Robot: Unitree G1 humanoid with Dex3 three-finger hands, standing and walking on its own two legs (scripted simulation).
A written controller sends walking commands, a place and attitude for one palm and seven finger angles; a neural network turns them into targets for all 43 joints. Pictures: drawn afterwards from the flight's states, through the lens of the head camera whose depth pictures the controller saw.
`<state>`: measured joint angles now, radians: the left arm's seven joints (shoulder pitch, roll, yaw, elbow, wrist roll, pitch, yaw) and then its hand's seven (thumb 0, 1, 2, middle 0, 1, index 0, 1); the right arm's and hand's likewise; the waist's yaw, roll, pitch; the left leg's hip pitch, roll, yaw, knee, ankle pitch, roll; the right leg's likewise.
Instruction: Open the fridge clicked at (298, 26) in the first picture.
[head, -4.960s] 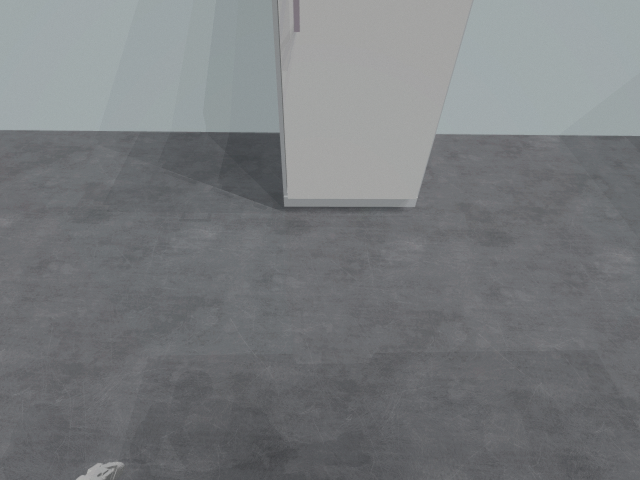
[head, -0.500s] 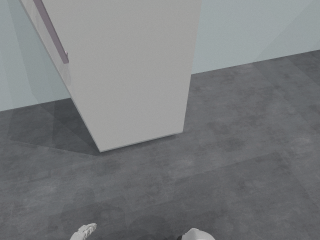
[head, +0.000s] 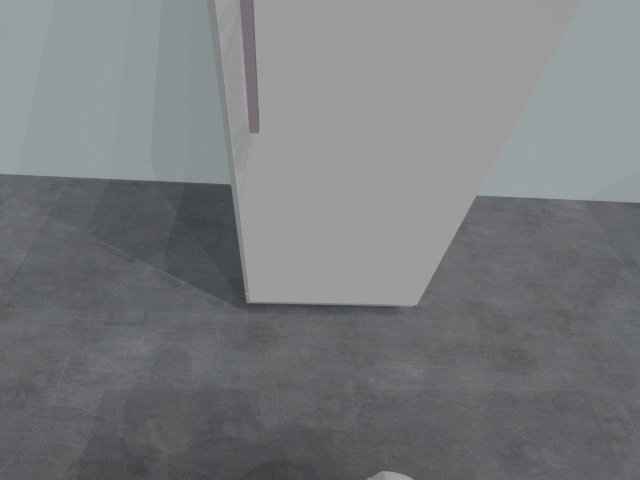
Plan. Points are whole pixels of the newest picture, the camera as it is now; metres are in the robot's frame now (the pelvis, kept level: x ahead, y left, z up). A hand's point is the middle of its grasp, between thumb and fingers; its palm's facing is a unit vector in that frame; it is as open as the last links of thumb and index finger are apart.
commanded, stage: take the last steps up to it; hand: left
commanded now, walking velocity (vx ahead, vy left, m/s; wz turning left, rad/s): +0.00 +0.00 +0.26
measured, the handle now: (251, 60) +0.70 +0.17 +0.16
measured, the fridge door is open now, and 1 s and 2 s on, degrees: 0 0 0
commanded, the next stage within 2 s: come to a stop and stand still in 1.02 s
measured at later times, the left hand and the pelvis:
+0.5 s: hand out of the picture -0.03 +0.10 -0.15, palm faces +0.19 -0.97 -0.18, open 7.4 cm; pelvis +0.04 -0.04 +0.01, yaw +7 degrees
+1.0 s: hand (183, 443) +0.19 +0.20 -0.16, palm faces +0.16 -0.96 -0.23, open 7.4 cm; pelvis +0.17 +0.01 +0.00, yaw +6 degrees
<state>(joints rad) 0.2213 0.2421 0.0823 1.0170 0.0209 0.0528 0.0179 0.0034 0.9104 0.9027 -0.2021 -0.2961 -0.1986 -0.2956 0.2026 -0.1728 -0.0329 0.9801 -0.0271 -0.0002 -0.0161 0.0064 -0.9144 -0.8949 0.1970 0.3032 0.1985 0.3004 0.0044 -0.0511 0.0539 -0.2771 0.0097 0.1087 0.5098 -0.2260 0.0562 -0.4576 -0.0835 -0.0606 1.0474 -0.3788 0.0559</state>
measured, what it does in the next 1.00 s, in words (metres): walks ahead: right foot, then left foot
